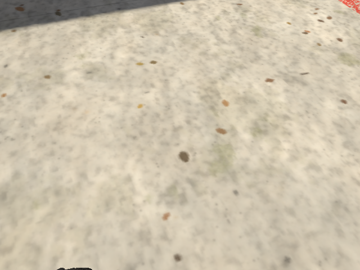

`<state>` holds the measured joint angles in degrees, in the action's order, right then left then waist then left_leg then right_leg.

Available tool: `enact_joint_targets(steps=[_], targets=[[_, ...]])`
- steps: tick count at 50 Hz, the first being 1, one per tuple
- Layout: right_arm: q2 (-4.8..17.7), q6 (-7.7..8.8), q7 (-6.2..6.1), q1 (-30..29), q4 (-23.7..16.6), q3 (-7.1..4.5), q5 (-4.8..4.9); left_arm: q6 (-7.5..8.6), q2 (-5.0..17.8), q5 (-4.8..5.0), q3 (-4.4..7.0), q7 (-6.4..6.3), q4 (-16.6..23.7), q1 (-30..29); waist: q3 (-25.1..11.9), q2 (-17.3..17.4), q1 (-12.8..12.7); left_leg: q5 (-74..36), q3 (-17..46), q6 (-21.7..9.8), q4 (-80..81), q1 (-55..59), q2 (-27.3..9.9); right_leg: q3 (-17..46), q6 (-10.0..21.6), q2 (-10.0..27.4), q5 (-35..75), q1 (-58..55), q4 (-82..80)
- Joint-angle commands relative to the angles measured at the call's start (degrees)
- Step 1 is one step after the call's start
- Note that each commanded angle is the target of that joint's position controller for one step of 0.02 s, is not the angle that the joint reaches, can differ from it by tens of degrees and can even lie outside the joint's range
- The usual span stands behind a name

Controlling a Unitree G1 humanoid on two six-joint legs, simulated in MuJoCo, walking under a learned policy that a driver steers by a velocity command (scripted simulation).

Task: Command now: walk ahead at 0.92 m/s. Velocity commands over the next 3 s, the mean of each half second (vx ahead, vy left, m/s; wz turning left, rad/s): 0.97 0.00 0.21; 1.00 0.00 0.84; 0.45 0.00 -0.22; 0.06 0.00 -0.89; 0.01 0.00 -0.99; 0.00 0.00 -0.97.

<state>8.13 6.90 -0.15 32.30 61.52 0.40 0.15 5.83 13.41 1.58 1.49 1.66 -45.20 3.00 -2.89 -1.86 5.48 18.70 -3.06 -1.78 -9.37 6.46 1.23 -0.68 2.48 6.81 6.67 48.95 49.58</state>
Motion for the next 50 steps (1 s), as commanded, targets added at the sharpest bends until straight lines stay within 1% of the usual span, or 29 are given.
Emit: enact_joint_targets(steps=[1, 4, 6, 7, 8, 9, 10, 11, 12, 13, 14, 16, 17, 21, 24, 28, 30, 32, 33, 34, 35, 36, 37, 38, 39, 42, 45, 47, 50], targets=[[9.41, 0.34, -1.03, 1.49, -2.89, -1.48, 0.55, 1.34, 1.07, 0.67, 0.06, 1.39, 6.81, -12.08, 13.76, 5.08, -0.98, -16.03, 4.87, -7.43, 10.37, -7.69, -12.94, -2.25, 0.44, -1.98, 4.67, -1.36, -10.37], [10.6, -0.55, -1.22, 2.45, -3.4, -1.88, 0.6, 1.99, 1.5, 1.03, 0.11, 3.04, 9.01, -15.7, 13.69, 6.56, -1.73, -28.63, 1.97, -6.74, 7.02, -0.45, -14.42, -3.93, 2.14, -4.43, 1.06, -5.46, -17.87], [13.08, -1.16, -1.23, 2.61, -3.47, -2.63, -0.56, 1.87, 3.67, 1.15, 0.95, 3.06, 10.31, -14.72, 9.6, 10.81, -4.31, -57.54, 1.43, -6.4, -0.84, 4.61, -16.14, -6.71, 3.81, -8.48, -5.43, -12.37, -17.46], [14.13, -1.76, -1.32, 2.57, -3.24, -3.0, -1.52, 1.42, 6.14, 1.39, 1.99, 2.54, 9.88, -9.83, 5.43, 14.03, -7.84, -72.1, 1.43, -5.94, -8.47, 7.26, -16.88, -7.5, 5.08, -10.55, -9.74, -18.16, -16.33], [15.0, -2.64, -1.43, 1.08, -3.35, -3.33, -2.25, 0.78, 9.28, 1.86, 3.51, 1.75, 6.89, 2.07, -1.27, 16.66, -14.04, -81.41, 0.81, -5.35, -21.71, 5.17, -17.17, -7.5, 6.88, -11.83, -11.9, -31.56, -15.56], [15.68, -2.9, -1.49, -3.09, -5.23, -3.31, -2.26, -0.05, 12.36, 1.89, 4.85, 0.83, 2.41, 17.53, -8.69, 15.35, -21.64, -73.07, 0.79, -3.8, -39.78, -9.46, -15.41, -1.31, 9.02, -6.95, -12.86, -54.0, -14.13], [4.4, -1.41, -0.03, 4.23, -7.57, -0.85, -1.95, 0.03, 17.78, -0.82, 6.02, 0.43, -0.13, 26.22, -21.55, -4.01, -15.24, -27.36, 4.89, -1.49, -66.08, -38.01, -4.58, 30.59, 18.24, 10.13, -39.81, -82.35, -15.82], [5.06, 1.79, 0.81, 3.48, -6.76, -0.53, 1.28, 0.4, 14.26, -0.92, 5.31, 0.54, -2.35, 29.4, -29.72, -11.63, -15.89, 6.23, 15.21, -3.34, -74.39, -45.02, 1.12, 53.06, 19.2, 14.62, -57.31, -85.54, -30.54], [11.4, 2.79, 0.69, -6.97, -10.46, -2.61, 4.2, 0.58, 9.36, -0.99, 4.08, 0.26, -3.62, 25.57, -16.17, -11.94, -15.91, 4.86, 13.44, -5.21, -76.92, -51.77, -2.64, 45.81, 14.73, 11.75, -50.88, -77.62, -34.63], [11.27, 3.05, 0.39, -12.45, -12.44, -2.35, 4.84, 1.02, 6.98, -1.56, 3.36, 0.34, -3.31, 20.87, -8.05, -3.8, -13.98, 2.17, 12.1, -5.59, -76.34, -52.28, -5.1, 35.45, 12.76, 10.99, -40.57, -66.35, -34.94], [9.86, 2.78, 0.19, -14.6, -12.91, -2.36, 3.93, 1.57, 5.04, -2.28, 2.81, 0.7, -3.45, 16.19, -3.39, 3.49, -10.64, -0.95, 11.46, -5.46, -72.96, -49.3, -7.43, 28.1, 11.41, 9.44, -32.99, -54.55, -36.08], [7.1, -0.27, 0.33, -9.86, -12.04, -2.7, 3.21, 2.23, 1.43, -3.21, 1.82, 1.14, -4.23, 10.25, 1.14, 0.04, -4.1, -4.62, 12.09, -4.81, -69.49, -42.29, -11.47, 17.85, 9.76, 7.02, -29.02, -39.49, -38.73], [5.75, -1.74, 0.17, -9.03, -12.03, -2.6, 3.31, 2.23, 1.66, -2.24, 1.86, 1.21, -4.81, 8.8, 3.64, -1.31, -2.81, -3.66, 11.86, -4.15, -68.02, -41.8, -12.5, 13.52, 9.0, 6.76, -27.52, -35.03, -40.84], [7.39, -3.72, -0.49, -16.79, -15.85, -2.89, 1.89, 2.87, 4.0, -2.34, 2.15, 0.18, -6.02, 8.83, 11.42, -1.25, -2.71, -15.29, 10.12, -1.92, -58.84, -47.34, -12.19, -2.09, 6.05, 3.14, -14.51, -27.76, -45.21], [7.82, -2.72, 0.61, -22.74, -18.04, -2.91, 1.21, 3.41, 5.33, -2.69, 2.02, -1.15, -6.23, 12.94, 11.84, 1.84, -5.16, -29.12, 5.15, -2.24, -46.92, -47.63, -9.97, -8.98, 4.63, 1.43, -7.86, -32.44, -46.05], [7.64, -1.42, 3.47, -31.48, -22.29, -2.6, 1.76, 2.23, 9.54, -2.28, 2.34, -2.47, -6.39, 17.48, 12.86, 3.23, -7.52, -33.65, -0.61, -4.97, -31.98, -47.77, -6.72, -12.95, 1.45, 4.36, 6.5, -46.65, -43.89], [10.57, -1.28, 4.71, -31.15, -23.95, -3.88, 2.2, 0.59, 12.8, -2.73, 3.04, -3.48, -5.18, 17.97, 8.87, -0.58, -5.64, -27.28, -6.7, -6.25, -30.55, -42.79, -1.29, -14.33, -0.19, 5.46, 36.63, -54.71, -35.41], [15.53, -2.54, 4.8, -17.36, -22.41, -6.29, 3.05, -1.57, 16.02, -3.12, 4.02, -4.27, -3.29, 14.62, 0.92, -6.39, 3.1, -15.88, -8.25, -8.6, -34.48, -28.6, 2.72, -14.11, 0.37, 7.62, 60.74, -56.28, -15.87], [20.47, -3.51, 4.15, -2.85, -18.85, -8.6, 2.67, -1.85, 16.16, -2.76, 4.12, -3.97, -1.53, 11.07, -5.73, -6.03, 9.87, -13.8, -4.77, -10.76, -33.02, -10.2, 3.25, -12.49, 1.09, 6.83, 57.2, -48.65, 0.99], [22.49, -4.87, 2.58, 3.41, -16.65, -9.36, 2.85, -0.7, 11.77, -2.3, 3.06, -3.13, -0.63, 9.03, -5.11, 3.91, 11.08, -7.94, 5.16, -12.52, -30.17, 1.0, -0.49, -12.23, -0.58, -0.7, 17.19, -34.13, 25.01], [23.78, -4.07, 2.67, -1.92, -18.51, -8.86, 1.17, 2.39, -0.29, -1.38, -0.25, -1.38, 3.48, 17.69, -7.87, 26.26, -2.01, 5.91, 38.51, -25.01, -20.6, 15.51, -11.41, -1.27, -2.94, -12.53, -38.05, -6.79, 46.42], [17.8, -2.95, 2.69, -1.51, -19.69, -7.47, -0.04, 5.44, 4.58, 0.26, -0.18, -0.42, 6.72, 11.56, -14.01, 17.72, 1.57, 21.59, 55.3, -25.1, -6.62, 18.34, -14.94, 9.77, 1.36, -11.29, -34.22, -0.07, 45.79], [14.54, -1.86, 2.89, -1.31, -19.39, -6.79, -0.82, 6.37, 7.4, 1.23, 0.59, -0.3, 8.49, 4.18, -6.4, 8.37, 1.92, 20.53, 52.83, -20.05, -2.98, 11.42, -13.93, 9.65, 3.95, -8.64, -29.71, 0.77, 40.26], [14.28, -0.95, 3.39, -5.28, -20.1, -6.58, -0.7, 6.55, 6.52, 0.83, 0.51, -0.67, 9.24, 4.28, -2.89, -1.06, -2.65, 16.58, 50.11, -19.13, -3.04, 2.32, -13.36, 10.06, 4.02, -6.61, -26.31, -1.69, 34.83], [13.9, -0.41, 3.54, -9.85, -21.48, -6.38, -0.2, 5.96, 6.4, -0.59, 0.63, -1.01, 8.65, 5.2, -0.16, -4.45, -5.41, 10.6, 45.45, -18.85, -3.84, -6.68, -11.28, 10.41, 2.96, -4.82, -25.08, -5.88, 30.08], [13.37, -0.72, 1.96, -14.98, -23.32, -5.89, 1.14, 3.18, 7.63, -2.03, 1.73, -1.56, 8.47, 7.71, 4.78, -2.92, -9.38, -1.65, 32.16, -17.59, -2.46, -20.99, -4.61, 9.11, -1.8, -1.89, -23.9, -12.98, 18.52], [12.87, -1.19, -0.23, -12.59, -22.97, -5.59, 1.83, 2.51, 4.93, -3.32, 0.94, -2.27, 13.39, -3.84, 9.01, -0.23, -5.4, -12.1, 24.05, -15.86, -2.6, -30.45, 0.03, 4.48, -5.07, -3.77, -11.58, -17.39, 0.43], [13.63, -1.91, -0.66, -11.34, -22.31, -5.93, 1.84, 2.51, 2.72, -2.76, 0.61, -2.1, 15.71, -8.55, 8.56, 3.6, -2.53, -11.46, 21.91, -12.74, -4.1, -33.64, 2.23, 2.66, -5.6, -6.56, -2.01, -23.54, -11.36], [13.4, -1.98, -0.63, -8.22, -20.61, -6.22, 2.31, 2.93, 5.56, -0.56, 2.15, -1.72, 17.21, -10.38, 6.13, 7.25, 0.15, -6.86, 25.29, -10.99, -6.49, -27.64, -0.16, 3.91, -6.18, -7.81, 3.39, -27.94, -19.43]])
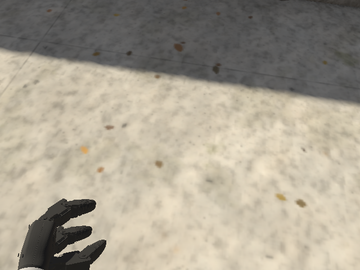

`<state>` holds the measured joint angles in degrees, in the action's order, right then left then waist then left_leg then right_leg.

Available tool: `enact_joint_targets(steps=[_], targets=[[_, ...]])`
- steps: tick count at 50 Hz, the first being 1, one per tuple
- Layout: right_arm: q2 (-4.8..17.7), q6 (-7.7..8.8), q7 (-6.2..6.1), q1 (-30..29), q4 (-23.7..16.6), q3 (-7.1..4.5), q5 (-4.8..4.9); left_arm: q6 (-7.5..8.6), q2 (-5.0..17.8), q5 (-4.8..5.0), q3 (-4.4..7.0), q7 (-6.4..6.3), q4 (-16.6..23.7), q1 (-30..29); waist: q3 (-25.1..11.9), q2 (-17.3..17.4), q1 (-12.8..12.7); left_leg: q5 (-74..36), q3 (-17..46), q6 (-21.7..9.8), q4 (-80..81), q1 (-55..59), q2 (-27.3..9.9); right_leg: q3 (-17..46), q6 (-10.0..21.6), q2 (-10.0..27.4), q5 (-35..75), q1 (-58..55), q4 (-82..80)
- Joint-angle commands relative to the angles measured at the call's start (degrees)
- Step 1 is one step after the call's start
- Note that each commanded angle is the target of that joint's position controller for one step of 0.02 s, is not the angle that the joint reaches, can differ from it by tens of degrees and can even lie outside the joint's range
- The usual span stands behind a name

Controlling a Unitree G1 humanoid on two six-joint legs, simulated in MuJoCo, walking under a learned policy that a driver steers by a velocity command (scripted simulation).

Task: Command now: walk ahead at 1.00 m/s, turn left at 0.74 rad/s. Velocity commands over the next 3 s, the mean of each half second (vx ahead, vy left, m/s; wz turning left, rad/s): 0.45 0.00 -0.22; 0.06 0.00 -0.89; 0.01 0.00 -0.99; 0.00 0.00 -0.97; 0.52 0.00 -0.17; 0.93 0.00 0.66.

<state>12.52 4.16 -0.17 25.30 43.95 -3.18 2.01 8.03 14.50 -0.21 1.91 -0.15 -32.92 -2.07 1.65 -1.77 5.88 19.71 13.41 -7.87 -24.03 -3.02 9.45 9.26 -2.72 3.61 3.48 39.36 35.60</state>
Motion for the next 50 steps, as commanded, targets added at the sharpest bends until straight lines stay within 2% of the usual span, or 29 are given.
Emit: enact_joint_targets(steps=[1, 3, 4, 5, 6, 7, 8, 9, 10, 11, 13, 15, 18, 22, 25, 26, 27, 28, 29, 30, 31, 32, 34, 36, 39, 42, 47, 49, 50], targets=[[8.24, 0.77, -0.8, -0.3, -2.33, -2.56, 0.58, 0.98, 5.36, 1.63, 2.13, 0.18, 5.18, -5.83, 1.68, 8.03, 0.13, -9.02, 9.78, -4.58, 6.46, -13.24, -9.73, -5.23, -0.55, -3.94, 6.34, -16.83, -7.43], [8.23, -0.16, -1.46, 1.79, -0.58, -2.95, -0.25, 1.85, 7.28, 0.78, 3.07, 0.6, 4.67, -4.1, 1.32, 9.02, -0.24, -28.07, 8.79, -2.93, -0.26, -0.96, -11.71, -7.87, 1.98, -4.67, 5.03, -13.98, -10.94], [9.21, -0.63, -1.57, 1.17, -0.77, -3.22, -0.88, 2.33, 8.79, 0.07, 4.02, 0.64, 3.37, 1.18, -2.39, 9.84, -3.05, -43.81, 7.56, -1.24, -7.11, 3.51, -11.57, -10.37, 4.04, -6.78, 4.62, -18.22, -11.68], [10.07, -0.81, -1.18, -2.42, -2.11, -3.09, -1.89, 2.45, 10.1, -0.27, 4.49, 0.8, 1.54, 9.94, -8.1, 11.53, -8.41, -53.56, 5.08, 1.15, -17.54, 3.49, -10.85, -10.65, 6.57, -5.41, 8.65, -27.33, -10.71], [6.74, -0.73, -0.88, -5.91, -4.93, -1.76, -3.8, 2.03, 11.9, -1.12, 4.16, 0.91, -1.32, 23.36, -18.72, 6.61, -13.46, -40.31, 2.97, 3.15, -36.6, -7.34, -8.72, -1.32, 9.91, 3.3, 23.42, -46.85, -2.46], [1.04, -0.21, -0.01, 11.1, -1.9, -0.22, -0.98, 1.67, 15.45, -1.98, 5.02, 2.45, -6.79, 28.74, -29.74, -24.69, -6.29, 14.97, -0.63, 8.72, -62.05, -28.35, 3.07, 30.92, 25.92, 20.18, 29.17, -69.49, -6.1], [6.6, -0.63, 0.04, 12.18, 0.35, 0.08, -0.72, 1.02, 11.29, -0.2, 4.51, 3.1, -6.43, 29.1, -31.64, -16.91, -8.69, 15.12, 1.12, 8.28, -66.38, -34.38, -1.82, 39.33, 24.59, 18.28, 6.98, -70.85, -9.95], [9.1, -0.51, 0.15, -1.3, -3.38, -0.35, -1.02, 0.06, 7.79, 0.67, 3.62, 2.59, -4.38, 22.4, -20.44, -10.21, -10.56, 11.4, -2.09, 8.18, -63.54, -37.79, -5.71, 28.99, 20.93, 13.99, 6.86, -62.25, -11.7], [10.1, 0.15, -0.14, -10.98, -6.68, -0.15, -2.9, -0.69, 7.51, 0.82, 2.93, 2.44, -3.18, 17.16, -13.03, 0.69, -9.84, 8.06, -4.91, 8.38, -58.54, -36.56, -7.36, 22.07, 18.11, 10.61, 15.43, -50.67, -12.42], [9.95, 0.86, -0.36, -16.82, -8.9, -0.4, -4.22, -0.97, 8.16, 1.17, 2.86, 2.36, -3.46, 16.71, -7.71, 4.73, -9.45, 7.47, -6.73, 9.2, -53.99, -37.03, -7.67, 18.33, 17.69, 8.31, 26.64, -43.36, -12.76], [7.64, 1.14, -0.57, -16.87, -10.87, -0.04, -4.24, -1.24, 9.51, 0.51, 3.27, 1.6, -4.89, 18.02, -7.4, 1.56, -6.51, 6.38, -6.65, 9.85, -46.45, -33.17, -8.35, 15.08, 17.66, 5.22, 33.7, -37.94, -14.22], [5.9, 0.74, -1.0, -15.43, -10.93, 0.65, -3.39, -2.11, 10.26, 0.82, 3.62, 0.93, -5.25, 16.93, -7.95, -0.37, -4.23, 6.59, -6.92, 10.64, -35.22, -30.86, -8.62, 13.79, 17.98, 4.42, 34.77, -33.48, -14.68], [6.34, -0.12, -1.31, -17.87, -10.92, 0.83, -2.59, -4.69, 13.76, 1.44, 5.01, -0.65, -4.65, 16.25, -10.94, -2.08, -3.7, -3.55, -8.67, 11.54, -22.83, -21.58, -4.72, 13.06, 16.57, 2.3, 30.07, -25.23, -15.46], [7.46, -1.08, -0.9, -23.83, -12.1, 0.31, -2.18, -7.69, 12.36, 2.38, 5.16, -2.23, -4.09, 17.63, -9.74, -4.16, -4.99, -12.35, -6.15, 12.15, -12.05, -16.08, -2.29, 16.02, 11.82, -1.16, 11.17, -22.05, -14.2], [9.04, -0.5, -0.71, -23.34, -11.87, -0.77, -1.73, -9.01, 10.88, 2.36, 5.28, -2.87, -2.27, 15.62, -7.41, -6.96, -4.04, -15.93, -3.97, 11.37, -1.44, -12.15, -4.25, 20.56, 9.26, -2.25, -0.17, -23.39, -11.21], [9.54, -0.18, -0.76, -21.35, -11.11, -1.21, -1.76, -9.24, 9.26, 2.43, 4.89, -2.82, -1.58, 15.02, -7.38, -6.42, -3.38, -20.99, -4.31, 10.03, 4.15, -7.27, -7.05, 19.95, 7.7, -4.04, -5.85, -21.71, -7.76], [10.99, -0.25, -1.14, -19.28, -10.92, -1.56, -2.65, -9.51, 5.37, 2.06, 3.81, -2.54, -1.76, 18.68, -11.04, 0.24, -4.89, -25.42, 2.44, 5.33, 4.78, 2.01, -17.55, 15.58, 5.53, -7.28, -26.38, -16.62, 3.23], [12.2, -0.99, -1.59, -19.93, -12.46, -1.34, -3.84, -9.63, 2.94, 1.04, 2.99, -2.65, -1.77, 23.03, -11.68, 9.54, -7.59, -39.72, 14.06, -0.44, 2.3, 8.49, -28.23, 6.42, 3.65, -14.01, -45.1, -6.44, 15.67], [12.0, -1.48, -1.16, -19.35, -11.63, -1.73, -5.17, -9.2, 7.92, 1.28, 3.89, -1.88, -0.51, 29.02, -15.35, 18.67, -10.95, -34.04, 25.36, -7.55, 5.14, 5.38, -37.37, 2.58, 1.8, -9.12, -44.27, -4.11, 25.17], [9.03, -1.54, -1.22, -22.55, -12.76, -1.41, -4.12, -9.5, 12.57, 1.45, 5.15, -1.82, -2.17, 27.49, -10.58, 14.0, -10.03, -27.88, 20.22, -7.79, 6.09, 1.93, -33.08, 0.06, -0.79, -5.54, -38.38, -2.6, 30.56], [6.86, -1.78, -1.36, -23.76, -12.72, -1.0, -3.57, -10.21, 14.7, 1.7, 6.09, -1.91, -3.04, 24.9, -7.28, 9.19, -8.79, -21.86, 10.95, -5.2, 5.55, -1.48, -27.94, -0.62, -2.17, -4.09, -33.35, -1.62, 33.22], [7.13, -2.24, -1.53, -24.79, -13.04, -0.93, -3.37, -10.99, 14.02, 1.68, 6.27, -2.18, -3.52, 24.25, -6.55, 6.5, -9.01, -18.74, 6.29, -3.44, 5.8, -4.25, -24.63, -1.64, -2.8, -3.43, -30.41, -2.49, 35.88], [8.51, -2.51, -1.85, -24.5, -12.16, -1.24, -3.5, -11.33, 10.99, 1.57, 5.44, -1.71, -1.81, 21.85, -4.14, 7.3, -8.34, -23.99, -0.76, -4.28, 7.22, -8.76, -22.77, -4.87, -3.85, -1.93, -26.37, -2.51, 37.74], [9.06, -2.72, -2.17, -22.14, -10.85, -1.63, -3.83, -11.1, 8.34, 1.81, 4.48, -1.36, 0.14, 18.49, -4.81, 8.69, -6.75, -26.12, -4.5, -5.41, 7.96, -6.34, -22.55, -6.55, -4.31, -0.57, -24.28, -1.25, 33.63], [10.75, -3.17, -2.3, -20.06, -9.5, -2.44, -3.67, -10.91, 7.9, 1.51, 3.98, -0.56, 1.94, 14.83, -7.05, 8.68, -5.29, -27.83, -7.19, -6.87, 7.82, -2.06, -25.06, -6.98, -4.44, 1.68, -22.71, -1.57, 27.05], [13.04, -3.44, -1.77, -20.69, -8.97, -3.36, -3.28, -11.0, 7.78, 1.47, 3.7, 0.36, 2.55, 13.29, -7.83, 9.32, -5.21, -27.15, -11.61, -6.05, 7.66, -3.3, -26.31, -8.95, -3.15, 2.19, -20.47, -7.11, 19.52], [15.08, -2.83, -0.25, -19.97, -7.68, -4.65, -1.12, -12.51, 9.23, 1.69, 4.61, 1.74, 3.41, 11.98, -7.55, 11.07, -5.64, -25.66, -16.56, -2.17, 3.35, -2.53, -28.73, -12.9, 1.03, 0.49, -20.73, -16.15, 4.89], [13.56, -2.7, 0.02, -18.93, -6.62, -4.6, -0.17, -12.8, 9.82, 1.65, 5.6, 1.59, 2.2, 15.38, -7.99, 8.92, -7.8, -20.68, -20.6, 2.89, -4.45, -5.98, -26.7, -13.72, 4.38, -2.23, -13.63, -25.36, -6.21], [11.11, -2.72, 0.4, -15.53, -5.5, -4.09, -0.91, -12.62, 14.02, 1.56, 7.25, 0.63, 1.0, 19.99, -8.0, 0.46, -8.77, -11.88, -24.39, 7.59, -15.38, -15.32, -22.33, -6.3, 7.79, 0.4, 0.54, -35.73, -11.7]])
Over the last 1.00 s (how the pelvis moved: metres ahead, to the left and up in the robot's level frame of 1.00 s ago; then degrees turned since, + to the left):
0.89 0.10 0.00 33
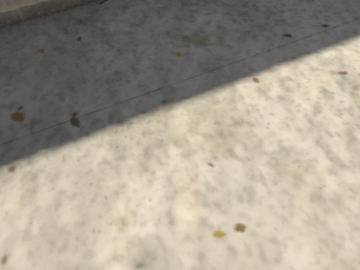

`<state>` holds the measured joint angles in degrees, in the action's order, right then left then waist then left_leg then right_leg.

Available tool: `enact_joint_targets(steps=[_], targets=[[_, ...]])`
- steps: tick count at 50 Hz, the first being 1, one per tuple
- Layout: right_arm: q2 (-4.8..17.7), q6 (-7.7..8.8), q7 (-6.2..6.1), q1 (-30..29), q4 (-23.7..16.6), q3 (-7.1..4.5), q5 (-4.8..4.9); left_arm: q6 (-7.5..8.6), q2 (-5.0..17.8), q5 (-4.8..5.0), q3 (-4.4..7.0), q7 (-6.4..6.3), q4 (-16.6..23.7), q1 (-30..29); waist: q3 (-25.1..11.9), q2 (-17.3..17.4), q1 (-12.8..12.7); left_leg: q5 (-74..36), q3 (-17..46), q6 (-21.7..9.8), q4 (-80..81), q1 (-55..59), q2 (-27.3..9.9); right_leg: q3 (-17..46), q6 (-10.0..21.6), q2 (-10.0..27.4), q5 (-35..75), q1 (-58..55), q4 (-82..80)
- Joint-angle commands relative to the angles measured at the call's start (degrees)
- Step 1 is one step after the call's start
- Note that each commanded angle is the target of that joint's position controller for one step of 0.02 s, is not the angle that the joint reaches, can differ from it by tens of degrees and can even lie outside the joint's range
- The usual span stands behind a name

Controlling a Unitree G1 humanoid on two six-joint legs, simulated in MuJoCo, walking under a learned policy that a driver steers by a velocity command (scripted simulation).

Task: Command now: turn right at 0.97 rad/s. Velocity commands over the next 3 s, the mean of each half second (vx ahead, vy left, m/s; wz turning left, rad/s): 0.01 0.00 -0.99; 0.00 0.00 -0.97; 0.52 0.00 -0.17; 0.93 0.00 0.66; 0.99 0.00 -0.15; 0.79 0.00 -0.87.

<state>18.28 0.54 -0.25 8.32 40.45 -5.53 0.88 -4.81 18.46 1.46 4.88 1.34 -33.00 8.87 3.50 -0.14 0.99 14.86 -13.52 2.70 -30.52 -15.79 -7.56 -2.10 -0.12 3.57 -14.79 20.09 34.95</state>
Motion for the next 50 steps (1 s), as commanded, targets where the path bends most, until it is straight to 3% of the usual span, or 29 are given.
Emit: enact_joint_targets(steps=[1, 2, 3, 4, 5, 7, 9, 12, 18, 21, 22, 23, 24, 25, 26, 27, 28, 30, 33, 37, 39, 42, 44, 45, 46, 47, 48, 49, 50], targets=[[2.22, 0.81, 0.78, 1.71, -5.36, -0.53, -2.71, 0.58, 18.87, -0.36, 5.93, -1.95, 2.48, 10.12, -9.02, -21.48, -0.98, 24.06, 0.8, 2.9, -28.65, -24.1, 3.16, 28.52, 14.17, 15.49, 42.99, -26.89, -9.72], [4.04, 1.0, -0.02, -4.94, -7.33, -0.82, -3.06, 2.55, 17.28, -2.91, 5.31, -1.23, 4.2, 8.9, -14.68, -15.59, -5.62, 24.49, 14.21, 2.73, -37.71, -28.48, 6.51, 34.86, 21.12, 18.33, 36.47, -22.7, -12.58], [6.0, 0.82, -0.65, -7.8, -7.78, -1.31, -1.55, 3.9, 15.16, -3.03, 4.62, -0.77, 3.57, 7.48, -12.58, -10.02, -5.31, 19.13, 16.86, 1.08, -39.7, -28.86, 5.93, 29.62, 18.89, 15.12, 29.82, -20.81, -14.17], [5.84, 0.79, -1.33, -7.08, -7.36, -1.39, -1.16, 4.41, 13.57, -1.66, 4.22, -1.17, 3.12, 4.76, -9.95, -7.91, -3.11, 13.57, 17.9, -0.02, -37.78, -29.37, 5.58, 26.44, 15.72, 11.98, 24.86, -18.54, -14.38], [6.39, 0.64, -1.96, -5.6, -6.32, -1.59, -1.74, 4.11, 11.17, -0.38, 3.4, -1.68, 3.55, 2.18, -9.25, -6.4, -1.74, 10.17, 18.56, -0.1, -36.05, -28.72, 4.98, 24.52, 13.65, 10.41, 23.14, -17.05, -14.05], [6.29, 0.7, -1.87, -3.64, -5.63, -1.7, -2.17, 3.37, 10.03, -0.55, 2.63, -2.59, 4.63, -1.03, -10.12, -7.3, 0.25, 5.5, 18.34, 0.56, -34.76, -23.02, 6.9, 22.38, 12.7, 7.7, 25.6, -12.03, -13.61], [4.85, 0.89, -1.51, -3.05, -5.04, -1.24, -1.65, 3.17, 9.98, -0.77, 2.63, -3.12, 4.35, -0.43, -11.26, -6.67, 0.13, 3.08, 18.66, 1.21, -29.66, -21.16, 8.82, 22.63, 12.25, 6.13, 25.08, -12.12, -12.88], [3.44, 0.95, -1.12, -5.12, -5.4, -0.54, -1.22, 2.91, 11.03, -0.23, 3.06, -3.65, 4.03, 0.23, -10.86, -7.37, -0.76, 1.82, 19.97, 1.87, -20.1, -19.32, 11.03, 26.08, 11.69, 4.86, 20.41, -12.25, -11.9], [4.51, 1.62, -0.01, -5.73, -5.57, -0.78, -0.67, 2.23, 11.52, -0.14, 3.42, -3.3, 4.57, -0.75, -9.91, -10.73, -1.65, 2.78, 22.06, 0.97, -7.89, -11.37, 13.01, 34.61, 10.78, 3.12, 16.91, -9.66, -10.46], [5.61, 2.24, 0.39, -2.4, -4.7, -1.55, -0.4, 1.95, 10.9, 0.41, 3.25, -3.13, 5.16, -2.9, -9.93, -11.36, 0.13, -1.74, 21.33, -0.41, 4.36, -2.06, 12.2, 37.05, 8.82, 0.46, 15.49, -7.61, -8.21], [6.58, 2.27, 0.24, -0.67, -4.06, -2.06, -0.55, 1.88, 9.63, 0.68, 2.8, -3.13, 5.37, -3.05, -10.4, -9.52, 0.75, -7.89, 21.64, -1.55, 10.18, 4.48, 9.13, 35.6, 6.88, -1.88, 9.31, -4.33, -5.54], [9.48, 1.78, -0.15, -0.91, -4.68, -2.59, -1.33, 1.74, 5.66, 0.13, 1.68, -2.92, 4.72, 1.75, -13.51, 1.18, -1.94, -10.75, 31.02, -5.93, 11.42, 13.03, -2.65, 28.76, 3.95, -7.13, -11.7, 1.7, 4.86], [11.12, 1.13, -0.25, -2.03, -4.99, -2.57, -3.13, 2.18, 6.39, 0.44, 1.87, -2.76, 5.98, 3.01, -10.14, 15.54, -4.06, -17.34, 44.27, -14.65, 14.36, 12.11, -12.01, 16.85, 0.86, -13.89, -23.17, 12.85, 16.65], [8.82, 1.4, -0.43, -3.28, -5.99, -2.22, -3.44, 2.78, 11.73, -0.27, 3.38, -2.57, 5.18, 3.66, -8.05, 13.35, -3.69, -15.19, 46.03, -18.04, 14.99, 8.85, -15.78, 15.32, -1.6, -8.23, -20.16, 15.86, 27.15], [5.85, 1.3, -1.03, -5.69, -6.88, -1.36, -2.86, 2.6, 13.59, 0.09, 4.13, -2.45, 3.84, 3.58, -6.39, 9.69, -3.72, -11.18, 38.77, -16.51, 14.49, 6.88, -12.31, 13.6, -2.65, -5.99, -15.52, 15.89, 31.03], [4.52, 0.87, -1.62, -7.24, -7.36, -0.93, -2.29, 2.03, 12.64, 0.12, 4.16, -2.61, 2.56, 4.16, -5.11, 7.19, -3.74, -7.03, 32.59, -14.09, 14.14, 5.75, -8.13, 12.33, -3.54, -5.1, -11.6, 15.96, 33.47], [4.31, 0.53, -2.22, -7.7, -7.52, -0.7, -1.7, 1.58, 11.25, -0.09, 3.84, -2.63, 2.26, 4.68, -4.53, 6.83, -3.29, -7.36, 29.01, -13.32, 14.11, 5.95, -6.54, 10.89, -4.32, -4.55, -8.58, 17.31, 36.78], [4.63, 0.04, -2.93, -6.01, -7.17, -0.41, -1.93, 1.43, 8.4, 0.43, 2.86, -2.24, 3.06, 3.48, -3.79, 7.15, -1.83, -12.05, 22.37, -13.66, 14.74, 6.62, -5.11, 6.81, -5.48, -2.61, -5.73, 18.6, 36.79], [6.15, -0.57, -2.99, -1.4, -5.95, -0.93, -2.53, 1.77, 6.28, 0.45, 1.88, -1.96, 5.09, -0.73, -5.4, 8.36, 1.59, -15.98, 19.19, -15.47, 14.85, 13.49, -7.29, 4.3, -7.0, 0.42, -5.23, 21.01, 30.27], [8.66, -0.95, -1.88, -1.71, -5.35, -1.98, -2.13, 1.82, 4.67, -0.16, 1.23, -1.1, 5.63, -1.15, -7.23, 8.69, 1.74, -19.3, 13.63, -15.53, 14.29, 14.44, -9.73, 2.03, -6.46, 2.49, -5.22, 15.5, 20.46], [9.46, -0.89, -1.1, -3.13, -5.23, -2.38, -1.62, 1.46, 4.71, -0.17, 1.35, -0.7, 5.11, -0.23, -7.37, 9.03, 0.93, -20.49, 9.98, -14.39, 13.51, 12.09, -9.99, -0.35, -5.26, 1.9, -4.26, 9.92, 14.97], [9.85, -0.28, 0.12, -3.1, -4.34, -2.88, -0.01, 0.34, 5.34, 0.13, 2.01, -0.11, 5.05, 0.39, -7.7, 9.59, -0.01, -21.85, 7.46, -12.07, 9.99, 12.48, -11.75, -2.55, -2.55, 0.81, -3.91, 4.24, 6.66], [8.52, -0.22, 0.46, -3.45, -3.52, -2.75, 1.27, -0.06, 5.8, 0.21, 3.01, -0.07, 3.78, 4.41, -8.59, 7.83, -3.06, -19.42, 4.08, -7.91, 2.4, 10.14, -10.81, -3.72, 0.73, -1.48, 1.97, -4.32, -4.08], [6.0, -0.11, 0.88, -0.19, -2.09, -2.16, 1.0, 0.11, 8.98, -0.09, 4.56, -0.94, 2.15, 9.46, -9.59, 1.35, -4.85, -13.91, 1.05, -4.0, -7.73, 3.11, -7.07, 0.5, 3.72, -1.93, 11.19, -14.63, -10.14], [2.47, 0.03, 1.03, -0.89, -5.06, -0.98, -1.88, 0.64, 18.19, 0.01, 6.8, -2.0, 2.87, 12.85, -8.75, -18.0, -3.75, 19.0, -1.63, 1.51, -28.0, -17.84, 0.72, 23.56, 10.63, 12.64, 40.98, -27.03, -10.56], [2.63, 0.23, 0.32, -4.9, -7.83, -0.56, -2.7, 2.8, 18.68, -2.4, 5.9, -1.42, 5.15, 8.83, -14.42, -18.16, -3.68, 25.79, 11.5, 2.92, -38.98, -26.69, 5.93, 35.83, 21.25, 19.26, 39.63, -24.39, -11.58], [5.85, 0.04, -0.21, -7.94, -7.66, -1.19, -1.49, 4.29, 14.53, -2.59, 4.87, -0.75, 4.79, 8.11, -14.51, -10.9, -5.95, 21.77, 15.2, 1.76, -42.48, -27.35, 4.87, 29.77, 20.31, 17.44, 34.88, -23.73, -13.27], [5.83, 0.09, -0.64, -8.24, -7.51, -1.18, -0.67, 5.02, 12.39, -1.82, 3.95, -1.09, 3.59, 6.71, -11.69, -9.59, -4.4, 16.53, 16.07, 0.29, -41.19, -27.57, 4.08, 25.19, 17.21, 14.64, 30.69, -21.45, -13.44], [6.32, -0.08, -1.22, -6.63, -6.08, -1.36, -1.12, 4.92, 9.93, -0.77, 3.09, -1.65, 3.51, 3.97, -10.67, -6.14, -2.89, 12.2, 16.66, 0.0, -38.86, -26.88, 2.78, 22.08, 14.39, 12.46, 27.69, -19.98, -12.98]])
Over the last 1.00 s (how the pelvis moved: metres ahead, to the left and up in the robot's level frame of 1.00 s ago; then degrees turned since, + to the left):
0.37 -0.09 -0.01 -39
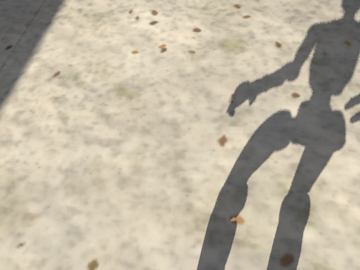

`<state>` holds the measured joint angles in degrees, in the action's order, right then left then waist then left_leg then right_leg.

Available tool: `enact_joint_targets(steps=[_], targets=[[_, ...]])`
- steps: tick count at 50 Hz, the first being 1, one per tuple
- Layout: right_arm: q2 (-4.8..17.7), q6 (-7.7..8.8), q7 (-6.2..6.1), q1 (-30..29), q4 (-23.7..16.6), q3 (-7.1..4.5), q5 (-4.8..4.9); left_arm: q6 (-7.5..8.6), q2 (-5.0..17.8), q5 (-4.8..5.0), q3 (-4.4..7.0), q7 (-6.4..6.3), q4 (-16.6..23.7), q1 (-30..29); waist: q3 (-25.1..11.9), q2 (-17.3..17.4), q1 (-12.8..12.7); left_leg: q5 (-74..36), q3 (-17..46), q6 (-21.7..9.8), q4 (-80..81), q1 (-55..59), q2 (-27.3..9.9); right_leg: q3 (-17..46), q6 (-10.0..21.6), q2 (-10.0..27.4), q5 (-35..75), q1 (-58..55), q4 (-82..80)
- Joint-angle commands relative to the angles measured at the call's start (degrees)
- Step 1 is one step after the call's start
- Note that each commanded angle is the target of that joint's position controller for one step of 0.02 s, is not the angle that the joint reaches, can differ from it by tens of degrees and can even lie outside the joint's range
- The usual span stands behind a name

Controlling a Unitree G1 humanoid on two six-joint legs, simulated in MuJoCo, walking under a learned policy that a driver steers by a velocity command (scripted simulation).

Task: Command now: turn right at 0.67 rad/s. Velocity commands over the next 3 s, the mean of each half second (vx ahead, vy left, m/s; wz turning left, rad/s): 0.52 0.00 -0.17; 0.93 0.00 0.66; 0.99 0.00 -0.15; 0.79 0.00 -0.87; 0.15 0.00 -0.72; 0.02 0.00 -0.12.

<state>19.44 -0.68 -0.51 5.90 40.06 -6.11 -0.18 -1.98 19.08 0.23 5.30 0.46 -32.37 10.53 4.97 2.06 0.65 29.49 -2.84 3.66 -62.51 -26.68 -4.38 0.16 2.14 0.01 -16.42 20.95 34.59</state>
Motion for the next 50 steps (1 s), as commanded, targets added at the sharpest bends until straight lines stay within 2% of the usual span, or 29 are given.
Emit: enact_joint_targets(steps=[1, 2, 4, 5, 6, 8, 11, 19, 21, 23, 24, 25, 26, 27, 28, 29, 30, 31, 33, 37, 40, 43, 44, 45, 46, 47, 48, 49, 50], targets=[[5.81, 0.85, -1.12, -2.8, -5.1, -0.97, -0.4, 1.74, 7.93, 0.91, 1.82, -1.3, 3.11, -0.42, -11.49, -8.9, -1.1, -5.54, 5.74, -0.75, -5.48, -13.26, -0.22, 17.4, 11.04, 14.69, 31.02, -17.77, -12.6], [5.74, 0.67, -0.9, -1.52, -4.34, -0.95, -0.35, 1.65, 7.57, 0.33, 1.29, -1.7, 3.37, -1.46, -12.24, -9.74, -0.4, -7.92, 5.09, -0.34, -6.33, -9.96, 0.73, 15.98, 10.97, 13.81, 33.86, -15.61, -12.68], [4.61, 1.1, 0.35, 1.57, -3.01, -0.48, 0.51, 2.3, 6.69, 0.67, 0.82, -1.73, 1.73, 2.06, -14.55, -8.99, -1.08, -13.7, 3.94, -0.68, -1.05, -8.9, 0.77, 16.16, 10.68, 11.6, 3.81, -16.66, -17.34], [4.02, 1.45, 0.81, 0.25, -3.34, -0.15, 0.9, 2.85, 6.87, 0.74, 0.65, -1.48, 1.23, 3.26, -12.7, -10.12, -2.13, -15.62, 3.5, -0.86, 2.99, -10.3, 1.05, 18.59, 10.73, 11.55, -9.88, -16.47, -20.38], [3.9, 1.89, 1.12, -1.58, -3.96, 0.06, 1.12, 3.4, 7.24, 0.45, 0.46, -1.33, 0.65, 3.78, -10.15, -11.4, -2.84, -16.79, 3.74, -1.03, 6.98, -11.44, 1.13, 20.9, 10.85, 12.31, -14.98, -16.03, -22.74], [3.9, 3.13, 1.6, -3.72, -4.52, 0.29, 1.09, 4.35, 7.86, -0.02, 0.36, -1.29, -0.48, 4.33, -6.63, -11.79, -3.41, -18.76, 4.37, -1.48, 14.45, -11.49, 1.08, 21.22, 10.51, 12.88, -14.38, -15.81, -24.36], [3.35, 4.75, 2.02, -4.62, -4.64, 0.67, 1.18, 5.43, 8.73, 0.37, 0.4, -1.05, -1.75, 5.85, -4.49, -10.92, -4.32, -20.49, 4.37, -1.79, 21.03, -10.53, 1.11, 20.68, 10.52, 13.5, -13.32, -15.65, -24.76], [2.15, 6.54, 3.35, -5.4, -6.78, 2.78, 2.57, 6.52, 9.05, 1.1, 0.25, 0.29, -3.99, 8.81, -0.42, -9.49, -5.81, -17.8, 1.61, -5.63, 26.32, -8.87, -0.09, 16.71, 10.34, 16.34, -12.63, -15.21, -25.29], [2.27, 6.4, 3.67, -4.59, -7.38, 3.3, 2.8, 6.51, 9.19, 0.97, 0.44, 0.4, -4.77, 9.4, -0.14, -8.57, -5.25, -16.06, 1.04, -7.75, 26.87, -8.1, -0.24, 13.88, 9.68, 17.23, -10.81, -16.8, -25.04], [2.99, 6.04, 3.54, 0.49, -6.16, 3.21, 2.56, 6.29, 8.83, 0.62, 0.37, 0.34, -4.58, 7.41, -2.07, -6.83, -1.93, -16.8, -1.8, -10.06, 28.99, 0.91, 1.79, 7.87, 7.75, 15.23, -2.01, -14.37, -20.63], [4.77, 5.81, 3.15, 8.12, -3.72, 2.19, 2.36, 6.25, 8.02, 0.1, 0.01, 0.08, -4.13, 6.11, -5.96, -5.69, 1.82, -16.05, -4.19, -10.97, 28.12, 11.7, 4.79, 3.17, 6.02, 12.33, 10.82, -10.61, -11.87], [8.84, 5.7, 2.78, 21.0, -0.1, 0.19, 2.54, 6.58, 5.6, -0.98, -0.91, -0.43, -2.74, 4.7, -12.42, 0.17, 7.35, -13.61, 1.15, -12.84, 27.48, 27.91, 3.76, -2.77, 3.06, 8.14, 21.97, -2.32, 7.41], [17.1, 5.78, 2.72, 28.01, 0.88, -1.65, 2.07, 8.26, 1.29, -1.03, -2.46, -0.57, 1.78, 4.87, -15.65, 19.32, 7.65, 8.87, 34.05, -22.0, 40.78, 42.97, -8.07, -3.51, -3.0, -1.41, 2.44, 20.45, 32.86], [12.91, 6.12, 3.04, 27.7, -0.87, -0.39, 2.32, 10.14, 3.26, 0.17, -2.49, -0.39, 2.44, 2.0, -16.72, 15.06, 8.33, 21.33, 52.15, -23.75, 50.91, 48.08, -12.96, 5.75, -2.42, -3.07, -9.57, 32.63, 41.63], [10.28, 6.29, 2.8, 24.55, -1.93, 0.44, 1.25, 11.35, 5.84, 2.33, -1.92, 0.37, 3.22, -1.81, -10.52, 8.41, 7.63, 17.41, 48.8, -22.9, 50.51, 45.47, -14.15, 6.61, -0.81, 0.2, -6.73, 39.15, 44.55], [9.28, 6.2, 2.65, 23.16, -2.89, 0.71, 0.61, 11.96, 4.96, 1.84, -2.5, 0.57, 2.9, -2.69, -8.72, 2.02, 6.44, 10.76, 43.53, -22.07, 49.06, 40.89, -12.44, 6.38, -0.06, 2.3, -3.63, 37.36, 42.02], [8.05, 5.79, 2.53, 21.29, -3.37, 1.12, 0.63, 12.32, 3.99, 0.22, -2.68, 0.51, 2.63, -3.07, -5.81, -2.72, 4.57, 4.6, 38.84, -21.48, 49.23, 34.87, -10.22, 6.5, -0.28, 3.65, -0.51, 34.56, 36.59], [6.49, 5.59, 2.25, 19.37, -3.79, 1.77, 0.41, 12.14, 3.85, -0.76, -2.41, 0.48, 2.4, -2.41, -4.33, -1.23, 2.2, 0.02, 34.79, -20.96, 50.16, 29.25, -7.8, 6.77, -0.81, 4.54, 2.15, 29.84, 31.93], [4.53, 5.21, 1.43, 17.88, -3.74, 2.4, 0.9, 11.09, 3.85, -1.13, -2.15, 0.72, 1.78, -2.38, -1.08, 1.0, 0.46, -6.3, 30.04, -20.52, 52.32, 23.33, -4.51, 5.59, -2.79, 4.18, 5.04, 26.12, 26.08], [4.68, 5.03, -0.3, 19.66, -1.26, 2.39, 1.6, 10.67, 1.49, -1.3, -2.96, 0.8, 4.18, -11.86, 2.6, 1.43, 1.93, -23.14, 22.35, -18.41, 53.13, 13.39, 0.34, 2.04, -5.84, 0.0, 17.65, 19.41, 9.36], [4.56, 4.96, -0.78, 23.96, 1.74, 2.22, 2.52, 11.4, -0.12, -0.43, -3.32, 1.57, 6.48, -19.6, 2.11, 2.74, 4.82, -26.24, 22.89, -16.48, 53.24, 11.27, 0.58, 0.9, -5.45, -3.01, 24.01, 10.88, -1.17], [3.57, 4.76, -1.2, 25.32, 4.4, 2.43, 2.81, 11.64, 1.84, 0.76, -2.28, 1.8, 6.67, -21.18, 0.39, 5.02, 4.67, -34.39, 23.61, -14.24, 50.92, 19.09, -1.63, 1.97, -3.87, -3.08, 26.6, 5.62, -7.87], [3.4, 4.55, -1.42, 25.59, 5.15, 2.45, 2.52, 11.75, 2.84, 0.89, -1.77, 1.79, 6.59, -20.54, -0.5, 5.8, 3.93, -43.87, 22.9, -13.46, 48.5, 22.65, -2.16, 1.28, -3.04, -3.31, 25.2, 3.9, -8.67], [4.15, 4.24, -1.54, 25.75, 5.62, 2.2, 1.91, 11.77, 4.41, 0.9, -0.92, 1.58, 6.21, -17.6, -3.14, 7.58, 2.05, -58.18, 22.5, -12.65, 43.94, 25.95, -2.57, -0.28, -1.91, -4.51, 21.56, 0.1, -7.93], [5.78, 3.69, -1.34, 24.96, 5.69, 1.84, 0.63, 11.48, 6.58, 1.5, 0.25, 1.01, 5.11, -10.91, -8.1, 9.49, -2.17, -71.31, 21.38, -11.7, 34.65, 27.85, -2.42, -1.96, -0.21, -5.18, 18.3, -7.04, -6.79], [6.98, 3.2, -1.04, 20.14, 4.13, 1.73, -0.69, 10.63, 7.73, 2.1, 0.95, 0.05, 2.47, 2.56, -15.28, 10.8, -10.0, -73.28, 20.35, -10.35, 20.48, 21.51, -2.05, 0.91, 2.42, -0.5, 16.49, -22.33, -4.21], [2.34, 3.73, -0.91, 18.18, 1.75, 3.14, -2.7, 9.51, 10.52, 1.37, 1.3, -0.85, -0.23, 17.88, -27.13, 2.7, -14.17, -52.6, 18.8, -10.31, 1.38, 9.26, 1.69, 12.91, 5.0, 9.73, 4.25, -43.78, 1.93], [-4.86, 4.64, 0.02, 30.1, 1.86, 5.43, 1.46, 9.85, 11.63, 0.91, 1.48, 0.44, -3.58, 18.46, -37.59, -30.09, -5.87, -4.45, 15.81, -6.49, -19.89, -10.07, 10.36, 48.64, 16.44, 23.86, -16.78, -59.84, -10.09], [1.38, 4.96, -0.18, 25.27, 2.56, 4.6, 3.62, 9.71, 4.94, 0.86, 0.56, 0.61, -3.07, 17.27, -28.7, -21.13, -9.05, -5.47, 15.15, -7.25, -21.68, -16.74, 5.94, 50.3, 13.84, 20.26, -26.26, -54.74, -16.0]])
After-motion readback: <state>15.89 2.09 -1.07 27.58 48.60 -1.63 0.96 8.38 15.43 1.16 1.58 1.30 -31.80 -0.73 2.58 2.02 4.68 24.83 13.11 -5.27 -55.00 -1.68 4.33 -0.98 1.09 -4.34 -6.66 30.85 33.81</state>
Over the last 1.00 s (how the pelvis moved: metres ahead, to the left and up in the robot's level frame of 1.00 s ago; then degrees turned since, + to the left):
0.02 -0.04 0.00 -56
